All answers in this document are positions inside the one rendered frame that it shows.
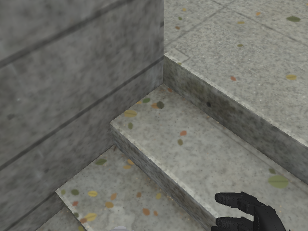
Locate stairs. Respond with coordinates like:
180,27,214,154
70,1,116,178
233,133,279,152
36,55,308,231

